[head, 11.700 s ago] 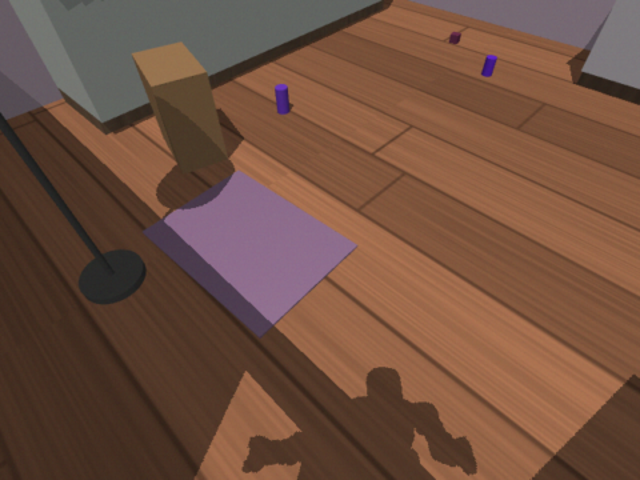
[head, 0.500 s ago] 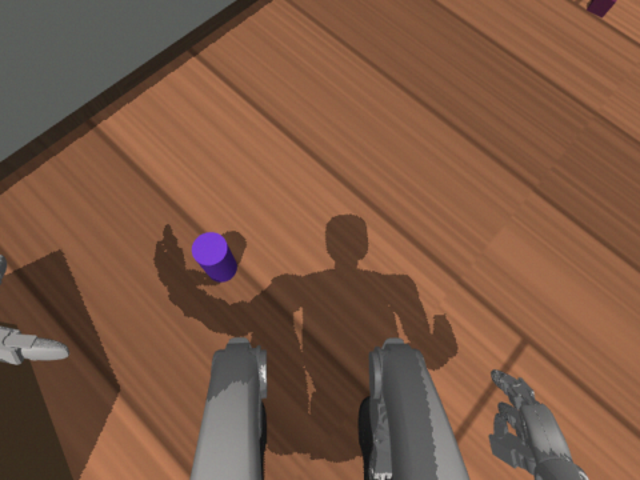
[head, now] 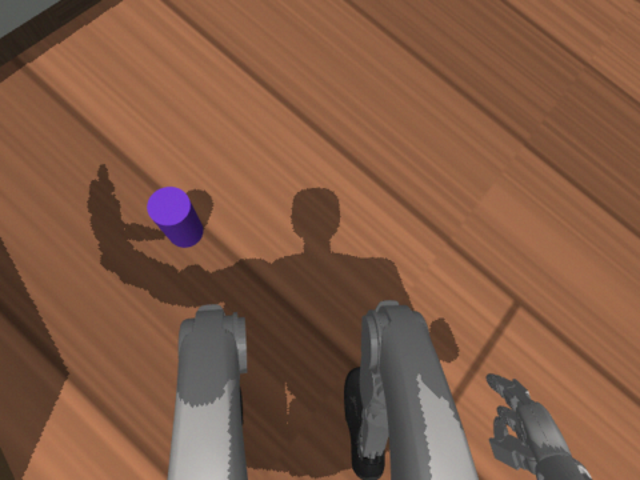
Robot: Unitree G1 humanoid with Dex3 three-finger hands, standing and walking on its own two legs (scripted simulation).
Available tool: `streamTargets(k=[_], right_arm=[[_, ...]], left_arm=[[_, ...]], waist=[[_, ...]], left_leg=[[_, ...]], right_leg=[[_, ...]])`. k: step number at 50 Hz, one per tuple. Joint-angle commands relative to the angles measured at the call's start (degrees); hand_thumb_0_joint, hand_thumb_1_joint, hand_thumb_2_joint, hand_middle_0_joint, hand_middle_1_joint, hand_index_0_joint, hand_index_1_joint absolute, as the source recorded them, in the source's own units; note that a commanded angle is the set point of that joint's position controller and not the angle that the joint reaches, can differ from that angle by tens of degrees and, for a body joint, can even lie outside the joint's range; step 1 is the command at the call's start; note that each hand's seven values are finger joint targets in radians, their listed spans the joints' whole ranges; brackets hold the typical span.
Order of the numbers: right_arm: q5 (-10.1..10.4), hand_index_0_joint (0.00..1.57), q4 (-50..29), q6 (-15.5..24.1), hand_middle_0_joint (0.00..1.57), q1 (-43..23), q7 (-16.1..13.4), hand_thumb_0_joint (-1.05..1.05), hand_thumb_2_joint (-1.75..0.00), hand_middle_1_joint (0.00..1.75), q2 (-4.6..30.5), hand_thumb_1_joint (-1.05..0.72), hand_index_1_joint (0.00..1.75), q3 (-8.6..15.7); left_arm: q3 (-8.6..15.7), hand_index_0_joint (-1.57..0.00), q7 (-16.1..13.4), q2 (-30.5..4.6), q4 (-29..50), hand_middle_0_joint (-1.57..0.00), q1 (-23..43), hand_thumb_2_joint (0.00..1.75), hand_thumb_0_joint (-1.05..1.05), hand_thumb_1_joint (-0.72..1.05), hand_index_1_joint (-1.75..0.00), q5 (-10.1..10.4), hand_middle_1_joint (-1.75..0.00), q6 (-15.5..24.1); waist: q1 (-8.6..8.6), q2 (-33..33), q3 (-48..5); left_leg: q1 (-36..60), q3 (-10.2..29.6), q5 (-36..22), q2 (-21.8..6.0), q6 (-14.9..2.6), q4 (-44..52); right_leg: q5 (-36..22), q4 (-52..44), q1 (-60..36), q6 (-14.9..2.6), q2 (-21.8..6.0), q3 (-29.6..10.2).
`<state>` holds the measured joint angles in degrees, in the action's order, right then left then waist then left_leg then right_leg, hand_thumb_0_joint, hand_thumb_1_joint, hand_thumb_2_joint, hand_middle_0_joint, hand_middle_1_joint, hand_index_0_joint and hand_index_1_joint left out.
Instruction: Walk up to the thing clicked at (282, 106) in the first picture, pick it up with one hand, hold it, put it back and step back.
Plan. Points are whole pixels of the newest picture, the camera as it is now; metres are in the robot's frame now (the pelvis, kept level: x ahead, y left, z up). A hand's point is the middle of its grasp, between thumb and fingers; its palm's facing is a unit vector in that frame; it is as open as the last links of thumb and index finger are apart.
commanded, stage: go down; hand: left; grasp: from the side
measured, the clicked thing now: (178, 219) +0.51 +0.25 -0.36
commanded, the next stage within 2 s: approach in 0.92 s
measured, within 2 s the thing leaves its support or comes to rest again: neither
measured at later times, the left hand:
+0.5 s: hand out of the picture +0.40 +0.43 -0.03, palm faces +0.26 -0.96 -0.14, open 17.0 cm
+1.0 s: hand out of the picture +0.41 +0.44 -0.04, palm faces +0.26 -0.96 -0.12, open 16.8 cm
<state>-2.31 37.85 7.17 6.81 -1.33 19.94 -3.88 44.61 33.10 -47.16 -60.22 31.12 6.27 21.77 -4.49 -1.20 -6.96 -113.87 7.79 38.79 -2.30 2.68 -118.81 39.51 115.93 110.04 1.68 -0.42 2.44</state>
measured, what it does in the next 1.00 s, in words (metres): lowers itself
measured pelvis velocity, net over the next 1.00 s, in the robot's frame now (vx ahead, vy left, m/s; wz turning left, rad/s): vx -0.01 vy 0.01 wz -0.03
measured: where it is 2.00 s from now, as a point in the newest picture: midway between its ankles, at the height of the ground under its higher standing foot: (295, 447)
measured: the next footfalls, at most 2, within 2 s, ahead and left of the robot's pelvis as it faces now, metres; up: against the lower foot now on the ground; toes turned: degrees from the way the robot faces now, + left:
none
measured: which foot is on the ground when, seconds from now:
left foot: down 0.00-1.00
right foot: down 0.00-1.00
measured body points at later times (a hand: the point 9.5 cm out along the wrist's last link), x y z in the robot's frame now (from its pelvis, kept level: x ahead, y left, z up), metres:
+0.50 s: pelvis -0.01 +0.00 -0.05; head +0.21 +0.07 +0.34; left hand +0.38 +0.48 -0.02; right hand +0.13 -0.27 -0.15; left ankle +0.08 +0.14 -0.40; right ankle +0.09 -0.13 -0.40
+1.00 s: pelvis -0.01 +0.01 -0.07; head +0.21 +0.08 +0.32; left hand +0.39 +0.49 -0.03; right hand +0.13 -0.27 -0.16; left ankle +0.08 +0.14 -0.40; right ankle +0.09 -0.13 -0.40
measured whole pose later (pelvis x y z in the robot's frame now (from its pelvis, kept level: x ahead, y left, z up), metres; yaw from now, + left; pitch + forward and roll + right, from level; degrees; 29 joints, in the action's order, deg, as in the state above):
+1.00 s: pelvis -0.01 +0.01 -0.07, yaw -2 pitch +32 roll -8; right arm -3.3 36.8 6.1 6.0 -0.2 21.1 -7.4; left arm 49.5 36.6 -55.5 -63.2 39.3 7.0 21.6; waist -6.4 -1.9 -3.3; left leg -124.5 9.7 38.6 -1.1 2.0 -131.1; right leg 39.5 126.7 119.1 2.7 -0.1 2.9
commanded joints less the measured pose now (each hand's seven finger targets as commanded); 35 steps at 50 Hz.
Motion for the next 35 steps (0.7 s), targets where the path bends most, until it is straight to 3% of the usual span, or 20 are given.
streamTargets(k=[1,7,9,13,15,19,20,22,24,31,35], right_arm=[[-0.2,0.20,-3.2,1.8,0.20,6.5,-0.5,0.00,-0.90,0.30,12.8,-0.91,0.30,4.7],[-0.5,0.20,-2.6,1.5,0.20,7.2,-0.3,0.00,-0.90,0.30,13.4,-0.90,0.30,4.3],[-0.5,0.20,-2.1,1.3,0.20,7.3,-0.2,0.00,-0.90,0.30,13.2,-0.91,0.30,4.1],[-0.6,0.20,-3.1,1.2,0.20,6.7,-0.2,0.00,-0.90,0.30,13.6,-0.91,0.30,3.9],[-0.8,0.20,-2.8,1.1,0.20,6.8,-0.1,0.00,-0.90,0.30,13.5,-0.90,0.30,3.8],[-0.5,0.20,-3.0,1.1,0.20,6.5,-0.1,0.00,-0.90,0.30,13.7,-0.90,0.30,3.5],[-0.6,0.20,-3.0,1.1,0.20,6.8,-0.1,0.00,-0.90,0.30,13.7,-0.90,0.30,3.3],[-0.6,0.20,-3.2,1.2,0.20,6.9,0.0,0.00,-0.90,0.30,13.8,-0.91,0.30,3.1],[-0.7,0.20,-2.9,1.2,0.20,7.4,0.0,0.00,-0.90,0.30,13.9,-0.91,0.30,2.9],[-0.6,0.20,-2.9,0.8,0.20,7.7,0.1,0.00,-0.90,0.30,14.6,-0.90,0.30,3.0],[-0.8,0.20,-2.7,0.4,0.20,8.4,0.2,0.00,-0.90,0.30,14.8,-0.91,0.30,2.7]], left_arm=[[4.9,-0.02,0.4,-25.0,11.1,-0.02,11.7,0.11,0.00,-0.45,-0.10,2.1,-0.10,3.5],[6.2,-0.02,0.9,-27.3,10.7,-0.02,13.8,0.12,0.00,-0.44,-0.10,1.8,-0.11,3.1],[5.4,-0.02,1.0,-26.6,10.3,-0.02,14.9,0.12,0.00,-0.43,-0.10,1.8,-0.10,3.0],[6.5,-0.03,0.9,-29.3,10.6,-0.03,16.0,0.10,0.00,-0.45,-0.10,1.4,-0.10,2.6],[5.6,-0.03,1.0,-28.7,10.4,-0.03,17.2,0.10,0.00,-0.44,-0.10,1.1,-0.10,2.4],[5.9,-0.02,1.3,-29.4,10.0,-0.02,17.6,0.12,0.00,-0.43,-0.10,1.6,-0.10,2.4],[6.0,-0.03,1.4,-29.1,9.3,-0.03,17.5,0.11,0.00,-0.43,-0.10,1.8,-0.11,2.3],[6.8,-0.02,1.6,-30.7,9.6,-0.03,17.8,0.11,0.00,-0.43,-0.10,2.2,-0.10,2.4],[7.0,-0.03,2.0,-29.7,8.4,-0.03,16.4,0.12,0.00,-0.42,-0.10,2.3,-0.11,2.3],[7.0,-0.02,2.4,-31.0,11.0,-0.02,18.4,0.13,0.00,-0.39,-0.11,2.3,-0.11,2.4],[8.3,-0.02,2.4,-31.8,11.4,-0.02,18.2,0.13,0.00,-0.38,-0.11,2.4,-0.11,2.2]], waist=[[2.29,12.8,-34.6],[2.20,14.9,-36.4],[1.92,14.7,-34.9],[2.04,14.8,-34.7],[1.20,15.0,-33.1],[1.37,14.6,-31.4],[0.80,13.7,-32.2],[1.17,12.4,-33.5],[1.30,13.4,-34.1],[1.28,16.6,-34.4],[1.03,17.6,-36.2]], left_leg=[[25.5,-4.3,-9.1,0.0,-3.81,13.3],[25.8,-3.8,-11.2,0.0,-3.44,11.6],[25.2,-3.5,-9.1,-0.1,-3.40,11.4],[22.5,-4.5,-7.2,0.2,-3.77,10.0],[21.0,-4.4,-5.6,0.2,-3.77,9.7],[19.9,-3.5,-2.4,0.0,-3.82,9.8],[19.2,-3.8,-3.2,0.3,-3.97,8.7],[17.6,-4.8,-4.8,0.5,-4.21,7.3],[19.5,-4.3,-8.1,0.4,-3.91,7.0],[21.0,-3.7,-8.9,0.3,-3.53,6.6],[22.7,-3.3,-12.7,0.3,-3.27,5.8]], right_leg=[[-8.7,-10.4,-14.6,-3.74,1.2,2.3],[-10.3,-7.1,-13.2,-3.86,1.0,3.1],[-8.8,-6.5,-11.1,-3.85,1.1,3.2],[-7.7,-6.4,-11.0,-3.78,1.2,3.1],[-6.5,-6.0,-10.1,-3.70,1.2,3.3],[-4.2,-5.0,-7.7,-3.65,1.3,3.9],[-4.7,-5.2,-8.7,-3.54,1.3,3.9],[-5.3,-5.4,-10.6,-3.45,1.4,3.5],[-7.9,-4.0,-9.8,-3.65,1.4,3.9],[-8.5,-2.2,-7.3,-3.91,1.2,4.3],[-11.0,-1.1,-7.8,-3.97,1.1,4.6]])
